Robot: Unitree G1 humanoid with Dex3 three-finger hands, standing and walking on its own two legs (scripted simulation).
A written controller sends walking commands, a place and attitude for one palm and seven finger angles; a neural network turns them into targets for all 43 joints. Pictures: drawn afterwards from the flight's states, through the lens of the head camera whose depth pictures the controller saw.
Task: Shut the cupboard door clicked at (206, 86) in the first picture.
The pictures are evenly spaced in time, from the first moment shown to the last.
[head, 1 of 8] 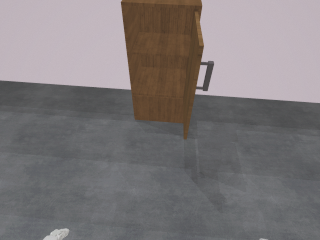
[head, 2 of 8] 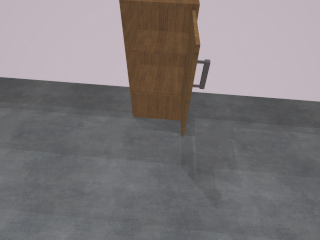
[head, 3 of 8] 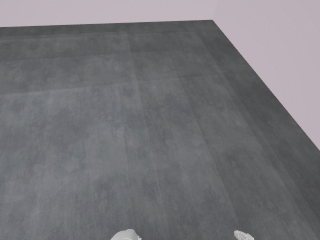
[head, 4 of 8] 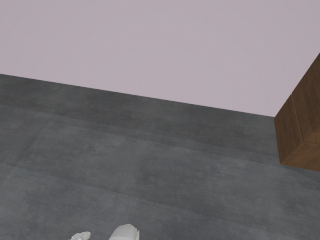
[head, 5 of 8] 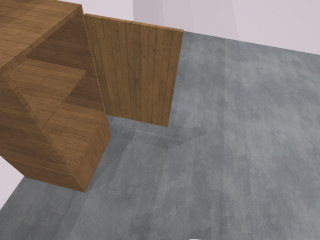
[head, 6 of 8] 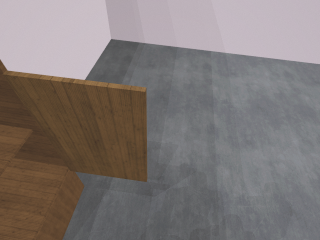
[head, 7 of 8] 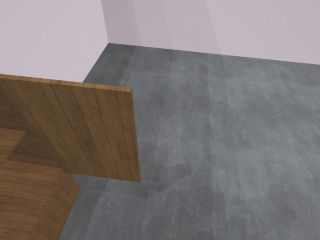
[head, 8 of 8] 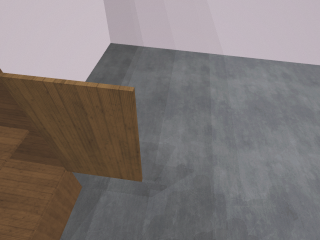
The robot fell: no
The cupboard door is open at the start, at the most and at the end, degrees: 91 91 91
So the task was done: no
